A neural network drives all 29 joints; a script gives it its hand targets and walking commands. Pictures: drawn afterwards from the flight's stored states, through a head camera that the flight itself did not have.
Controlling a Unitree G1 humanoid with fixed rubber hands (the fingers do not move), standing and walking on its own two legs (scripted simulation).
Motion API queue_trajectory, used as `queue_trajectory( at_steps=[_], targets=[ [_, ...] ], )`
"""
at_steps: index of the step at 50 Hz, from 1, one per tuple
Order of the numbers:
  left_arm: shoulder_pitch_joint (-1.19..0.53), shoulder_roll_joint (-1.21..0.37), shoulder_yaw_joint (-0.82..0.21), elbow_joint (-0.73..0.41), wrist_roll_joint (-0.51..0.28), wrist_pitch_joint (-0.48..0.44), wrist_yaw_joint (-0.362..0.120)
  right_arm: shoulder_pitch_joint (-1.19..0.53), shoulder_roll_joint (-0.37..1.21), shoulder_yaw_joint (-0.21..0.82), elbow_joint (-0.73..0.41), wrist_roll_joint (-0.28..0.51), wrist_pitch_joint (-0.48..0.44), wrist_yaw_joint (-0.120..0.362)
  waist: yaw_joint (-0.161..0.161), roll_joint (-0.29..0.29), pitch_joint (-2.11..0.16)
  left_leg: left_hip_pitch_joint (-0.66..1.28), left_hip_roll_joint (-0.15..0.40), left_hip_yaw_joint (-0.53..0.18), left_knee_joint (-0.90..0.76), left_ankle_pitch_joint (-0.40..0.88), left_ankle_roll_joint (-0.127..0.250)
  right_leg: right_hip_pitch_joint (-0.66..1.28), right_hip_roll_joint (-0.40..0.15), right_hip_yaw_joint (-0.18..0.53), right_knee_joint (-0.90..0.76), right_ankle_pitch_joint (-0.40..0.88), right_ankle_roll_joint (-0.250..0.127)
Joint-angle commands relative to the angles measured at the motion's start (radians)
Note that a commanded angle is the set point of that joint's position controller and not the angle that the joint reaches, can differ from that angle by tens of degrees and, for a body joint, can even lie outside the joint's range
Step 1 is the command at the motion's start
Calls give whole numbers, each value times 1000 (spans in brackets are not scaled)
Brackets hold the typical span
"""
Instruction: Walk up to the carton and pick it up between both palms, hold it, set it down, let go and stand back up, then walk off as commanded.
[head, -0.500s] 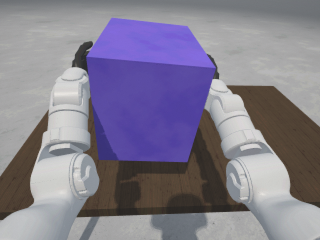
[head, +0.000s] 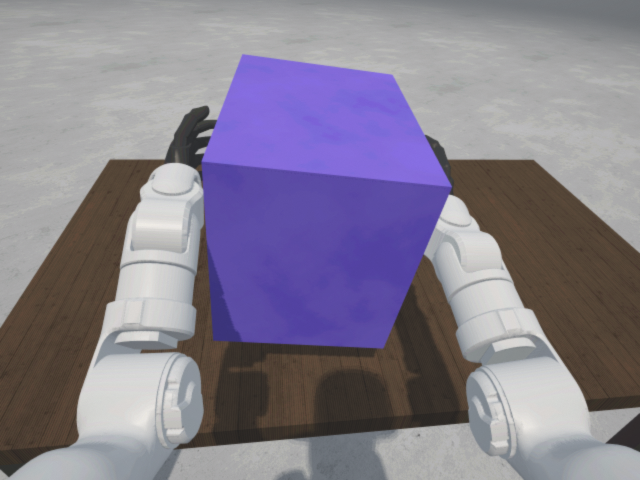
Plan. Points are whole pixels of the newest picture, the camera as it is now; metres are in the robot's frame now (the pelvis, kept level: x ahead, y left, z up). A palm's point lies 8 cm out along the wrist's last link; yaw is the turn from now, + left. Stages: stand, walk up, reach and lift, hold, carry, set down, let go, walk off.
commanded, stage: set down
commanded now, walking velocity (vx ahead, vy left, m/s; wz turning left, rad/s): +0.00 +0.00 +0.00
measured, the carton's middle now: (310, 196) +0.41 -0.06 +0.20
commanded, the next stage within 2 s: none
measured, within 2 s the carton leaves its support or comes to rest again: neither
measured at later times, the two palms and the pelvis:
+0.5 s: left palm (188, 195) +0.42 +0.09 +0.21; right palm (431, 221) +0.34 -0.20 +0.19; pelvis -0.01 +0.00 +0.00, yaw +0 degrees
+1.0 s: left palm (220, 203) +0.44 +0.05 +0.18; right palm (444, 237) +0.35 -0.23 +0.16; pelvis -0.01 +0.00 +0.00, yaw -1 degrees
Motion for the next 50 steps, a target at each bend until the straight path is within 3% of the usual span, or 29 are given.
queue_trajectory(
  at_steps=[1, 6, 9, 18, 24, 31, 42, 47, 50],
  targets=[
    [-664, -652, -330, -113, -112, -48, -183, -956, 614, 365, -440, 67, -65, 111, 26, -2, -428, 54, -95, 107, -33, 547, -55, 194, 89, -109, 60, 551, 2],
    [-659, -628, -295, -79, -101, -66, -195, -952, 626, 359, -450, 32, -75, 116, 37, -51, -418, 27, -96, 110, -54, 480, -34, 189, 84, -111, 62, 542, 10],
    [-676, -637, -302, -51, -106, -86, -202, -946, 628, 334, -446, 2, -92, 119, 22, -50, -435, 25, -93, 110, -54, 458, -34, 178, 83, -116, 59, 520, 11],
    [-780, -693, -358, 37, -128, -177, -192, -946, 603, 191, -341, -106, -161, 146, -48, 83, -504, 116, -64, 101, -29, 483, -77, 41, 93, -144, 31, 336, -19],
    [-779, -688, -299, 190, -88, -218, -199, -931, 578, 96, -202, -173, -183, 164, -61, 130, -434, 74, -55, 111, -50, 412, -85, 23, 82, -144, 23, 253, -31],
    [-810, -683, -259, 242, -77, -277, -198, -966, 603, 100, -183, -181, -218, 172, -44, 120, -474, 43, -64, 124, -43, 438, -79, 67, 78, -133, 42, 344, -21],
    [-769, -612, -180, 307, -63, -338, -207, -952, 654, 161, -246, -175, -218, 164, -3, -14, -538, -112, -93, 139, -83, 332, -30, 219, 50, -94, 98, 572, 15],
    [-780, -606, -187, 316, -69, -361, -212, -911, 662, 153, -239, -204, -221, 163, -19, -21, -566, -100, -89, 137, -82, 339, -33, 199, 51, -101, 100, 590, 14],
    [-801, -613, -208, 315, -79, -381, -211, -893, 667, 134, -231, -224, -230, 166, -36, 9, -599, -67, -81, 137, -71, 367, -46, 161, 58, -109, 93, 571, 8]
  ],
)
